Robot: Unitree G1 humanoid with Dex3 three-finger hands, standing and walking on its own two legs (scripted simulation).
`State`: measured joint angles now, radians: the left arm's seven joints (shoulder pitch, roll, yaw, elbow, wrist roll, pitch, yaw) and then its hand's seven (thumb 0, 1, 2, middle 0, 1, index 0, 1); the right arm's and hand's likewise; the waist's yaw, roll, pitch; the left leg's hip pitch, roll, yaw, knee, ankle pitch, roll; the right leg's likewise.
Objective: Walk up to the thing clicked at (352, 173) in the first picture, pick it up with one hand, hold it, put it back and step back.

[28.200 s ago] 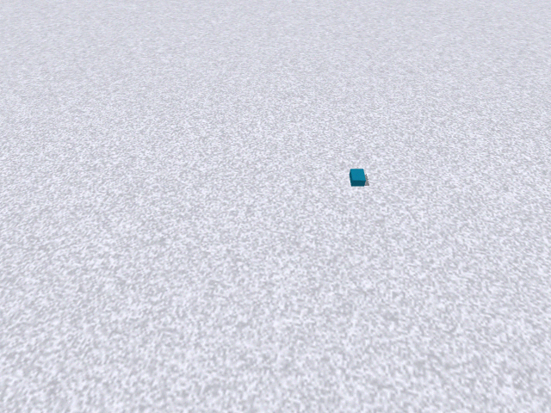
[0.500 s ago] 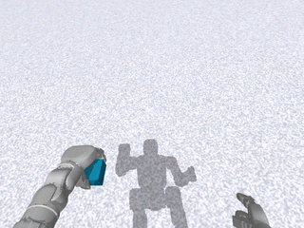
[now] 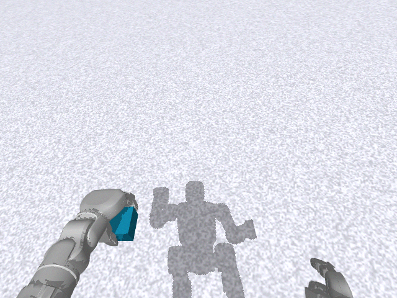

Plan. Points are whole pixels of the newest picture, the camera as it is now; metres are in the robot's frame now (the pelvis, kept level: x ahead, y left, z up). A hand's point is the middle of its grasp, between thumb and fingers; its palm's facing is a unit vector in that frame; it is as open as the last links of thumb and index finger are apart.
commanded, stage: crouch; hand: left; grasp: from above
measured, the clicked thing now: (116, 223) +0.30 +0.22 -0.06
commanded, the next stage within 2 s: lower in 1.94 s
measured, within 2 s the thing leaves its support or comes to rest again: neither
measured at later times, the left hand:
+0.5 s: hand (134, 234) +0.34 +0.23 -0.23, palm faces -0.41 +0.08 -0.91, open 9.3 cm
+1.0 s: hand (149, 247) +0.38 +0.23 -0.46, palm faces -0.44 +0.04 -0.90, open 9.3 cm
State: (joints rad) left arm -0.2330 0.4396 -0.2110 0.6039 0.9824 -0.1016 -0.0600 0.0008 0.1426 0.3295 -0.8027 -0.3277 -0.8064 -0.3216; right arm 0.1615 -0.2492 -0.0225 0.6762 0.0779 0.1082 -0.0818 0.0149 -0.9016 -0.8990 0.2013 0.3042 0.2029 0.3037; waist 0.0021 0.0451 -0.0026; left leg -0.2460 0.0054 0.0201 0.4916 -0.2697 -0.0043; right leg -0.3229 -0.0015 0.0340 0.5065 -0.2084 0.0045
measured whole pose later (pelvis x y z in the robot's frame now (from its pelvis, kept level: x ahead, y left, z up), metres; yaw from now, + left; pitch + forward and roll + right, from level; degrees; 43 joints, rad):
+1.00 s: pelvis -0.07 +0.01 -0.31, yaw +1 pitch +38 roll -4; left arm -0.87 0.53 -0.05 1.29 1.26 -0.18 0.35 0.00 0.13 0.36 -0.81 -0.33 -0.81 -0.33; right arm 0.19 -0.24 -0.03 0.72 -0.07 -0.04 0.06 0.01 -0.90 -0.90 0.20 0.30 0.21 0.30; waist -0.20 0.04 -0.19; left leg -1.96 -0.04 -0.05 1.99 -0.69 0.01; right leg -1.98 -0.03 -0.02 1.90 -0.58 0.02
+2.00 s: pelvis -0.08 +0.01 -0.42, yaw -1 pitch +36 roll -7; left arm -1.07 0.71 0.01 1.52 1.33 -0.24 0.40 0.00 0.11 0.37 -0.83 -0.32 -0.83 -0.32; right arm 0.19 -0.28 0.06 0.71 -0.13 -0.05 0.14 0.01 -0.91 -0.90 0.20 0.30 0.20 0.30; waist -0.30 0.00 -0.05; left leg -2.27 -0.05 -0.09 2.35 -0.72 0.00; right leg -2.28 -0.03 -0.05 2.23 -0.58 0.03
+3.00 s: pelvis -0.08 +0.02 -0.46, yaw -6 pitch +33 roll -12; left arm -1.09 0.91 0.12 1.69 1.43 -0.28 0.56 0.00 0.10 0.38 -0.84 -0.31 -0.84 -0.32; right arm 0.18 -0.34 0.18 0.65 -0.22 -0.14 0.20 0.00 -0.91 -0.90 0.20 0.30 0.20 0.30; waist -0.39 -0.08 0.10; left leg -2.34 -0.05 -0.17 2.51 -0.75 0.00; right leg -2.32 -0.01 -0.12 2.32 -0.58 0.04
